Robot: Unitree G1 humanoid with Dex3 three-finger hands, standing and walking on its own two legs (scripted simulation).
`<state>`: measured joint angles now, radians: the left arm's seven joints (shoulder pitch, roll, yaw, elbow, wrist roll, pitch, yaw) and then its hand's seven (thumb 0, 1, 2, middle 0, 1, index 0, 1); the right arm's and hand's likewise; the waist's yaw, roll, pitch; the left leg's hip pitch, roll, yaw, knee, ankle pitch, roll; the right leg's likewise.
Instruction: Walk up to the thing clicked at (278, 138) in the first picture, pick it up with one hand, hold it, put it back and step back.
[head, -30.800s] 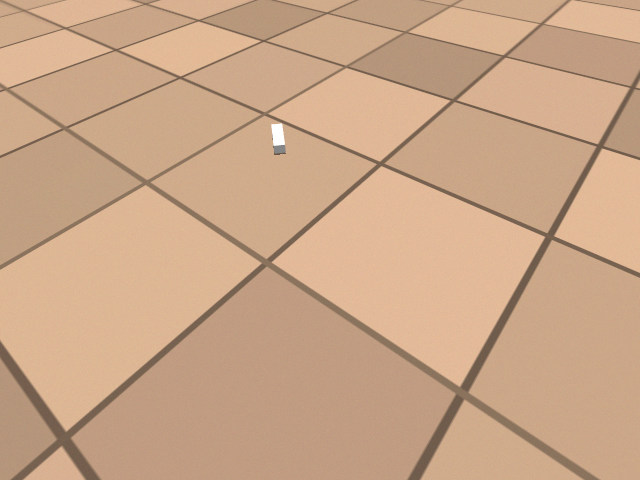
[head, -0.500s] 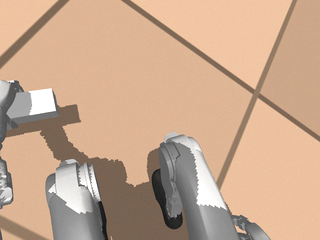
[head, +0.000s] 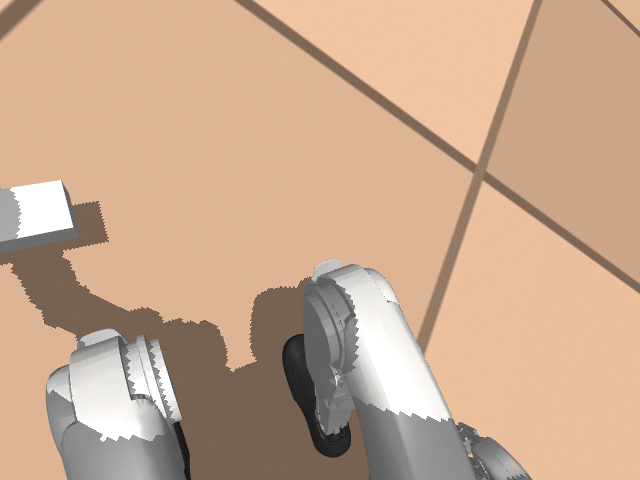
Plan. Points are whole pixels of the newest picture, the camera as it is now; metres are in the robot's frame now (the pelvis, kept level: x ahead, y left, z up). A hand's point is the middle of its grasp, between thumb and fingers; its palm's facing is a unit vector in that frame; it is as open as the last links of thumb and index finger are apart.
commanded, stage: rest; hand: left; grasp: from above
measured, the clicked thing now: out of the picture +0.47 +0.31 -0.23
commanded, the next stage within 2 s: open in 1.04 s
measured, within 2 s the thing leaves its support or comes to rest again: rests again in 0.76 s
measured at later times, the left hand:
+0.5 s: hand out of the picture +0.46 +0.30 -0.24, palm faces -0.45 -0.12 -0.88, open 9.3 cm
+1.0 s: hand out of the picture +0.47 +0.29 -0.25, palm faces -0.43 -0.11 -0.90, open 9.2 cm
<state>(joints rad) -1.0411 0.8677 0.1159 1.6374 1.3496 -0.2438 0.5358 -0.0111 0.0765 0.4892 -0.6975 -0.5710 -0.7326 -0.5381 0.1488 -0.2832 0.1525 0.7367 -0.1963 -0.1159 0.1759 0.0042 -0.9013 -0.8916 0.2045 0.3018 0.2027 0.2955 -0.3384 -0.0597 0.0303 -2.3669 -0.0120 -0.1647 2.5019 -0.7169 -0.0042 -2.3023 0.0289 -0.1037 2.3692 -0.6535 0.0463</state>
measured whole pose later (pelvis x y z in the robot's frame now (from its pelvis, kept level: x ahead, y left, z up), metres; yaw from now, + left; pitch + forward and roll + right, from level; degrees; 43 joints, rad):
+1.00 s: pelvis -0.01 +0.01 -0.01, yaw -4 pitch +28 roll -14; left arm -1.08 1.01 0.12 1.76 1.34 -0.23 0.65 0.00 0.14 0.34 -0.76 -0.46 -0.80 -0.42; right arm 0.09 -0.34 0.29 0.67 -0.26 -0.24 0.26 0.00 -0.91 -0.90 0.20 0.30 0.20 0.30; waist -0.41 -0.14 0.15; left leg -2.35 0.00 -0.24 2.57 -0.73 0.00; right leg -2.26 0.06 -0.16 2.37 -0.63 0.06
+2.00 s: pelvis -0.01 +0.01 +0.00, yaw -5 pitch +27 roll -15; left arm -1.08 1.05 0.10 1.74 1.32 -0.24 0.63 0.00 -0.45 0.95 -0.13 -0.97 -0.13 -0.97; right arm 0.10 -0.36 0.32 0.63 -0.25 -0.24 0.25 0.00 -0.90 -0.90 0.20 0.30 0.20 0.30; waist -0.41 -0.16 0.17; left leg -2.34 0.00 -0.25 2.56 -0.73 0.00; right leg -2.24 0.06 -0.18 2.35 -0.62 0.06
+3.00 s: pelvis -0.02 -0.01 +0.04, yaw +3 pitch +32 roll -8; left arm -0.98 0.77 0.01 1.32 1.14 -0.21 0.15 0.00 -0.51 1.02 -0.10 -1.01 -0.09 -1.02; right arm 0.15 -0.35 0.12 0.64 -0.11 -0.03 0.14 0.00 -0.90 -0.90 0.20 0.30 0.20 0.30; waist -0.24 -0.01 -0.02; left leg -2.25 -0.02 -0.14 2.33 -0.64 -0.01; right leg -2.19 0.01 -0.09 2.22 -0.60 0.03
